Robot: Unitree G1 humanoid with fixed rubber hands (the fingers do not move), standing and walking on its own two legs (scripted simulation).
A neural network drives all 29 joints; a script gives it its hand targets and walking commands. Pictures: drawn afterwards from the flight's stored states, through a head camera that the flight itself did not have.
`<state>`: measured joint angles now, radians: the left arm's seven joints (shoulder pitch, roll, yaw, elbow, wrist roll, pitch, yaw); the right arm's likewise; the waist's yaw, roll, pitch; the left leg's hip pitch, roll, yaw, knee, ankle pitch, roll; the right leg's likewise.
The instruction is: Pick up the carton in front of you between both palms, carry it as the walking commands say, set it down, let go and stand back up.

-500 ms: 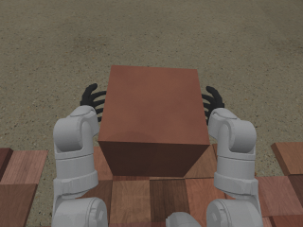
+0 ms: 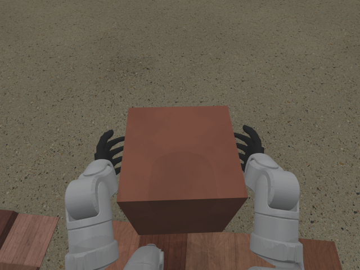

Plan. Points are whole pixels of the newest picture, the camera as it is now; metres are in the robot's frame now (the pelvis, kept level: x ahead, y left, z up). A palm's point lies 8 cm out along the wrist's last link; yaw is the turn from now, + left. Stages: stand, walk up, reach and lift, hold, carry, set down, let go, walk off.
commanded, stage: carry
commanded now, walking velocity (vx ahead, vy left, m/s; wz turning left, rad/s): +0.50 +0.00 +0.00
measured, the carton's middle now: (179, 175) +0.31 +0.02 +0.00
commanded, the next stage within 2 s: none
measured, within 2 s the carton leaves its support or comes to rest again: neither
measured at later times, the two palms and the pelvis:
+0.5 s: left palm (133, 57) +0.62 +0.16 +0.09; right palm (243, 59) +0.60 -0.14 +0.10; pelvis +0.34 +0.02 +0.00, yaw -2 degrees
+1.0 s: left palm out of the picture +0.97 +0.10 +0.09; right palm (245, 0) +0.97 -0.20 +0.08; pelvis +0.70 -0.04 -0.01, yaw -1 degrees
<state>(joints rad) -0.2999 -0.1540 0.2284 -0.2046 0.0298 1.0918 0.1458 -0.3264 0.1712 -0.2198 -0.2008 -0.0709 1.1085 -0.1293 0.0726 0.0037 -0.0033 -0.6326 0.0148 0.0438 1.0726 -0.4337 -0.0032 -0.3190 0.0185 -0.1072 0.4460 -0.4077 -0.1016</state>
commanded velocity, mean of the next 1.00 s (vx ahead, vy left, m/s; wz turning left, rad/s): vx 0.50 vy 0.00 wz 0.00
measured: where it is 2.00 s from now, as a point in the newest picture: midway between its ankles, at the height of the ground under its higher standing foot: (192, 89)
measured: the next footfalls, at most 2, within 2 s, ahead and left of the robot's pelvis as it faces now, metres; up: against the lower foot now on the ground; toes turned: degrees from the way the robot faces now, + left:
left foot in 0.20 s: +0.31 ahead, +0.09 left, -0.01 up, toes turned +7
right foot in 0.68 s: +0.67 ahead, -0.10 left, -0.03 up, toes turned -12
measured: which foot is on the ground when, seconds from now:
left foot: up 0.00-0.18, down 0.20-0.70, up 0.72-1.00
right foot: down 0.00-0.24, up 0.26-0.66, down 0.68-1.00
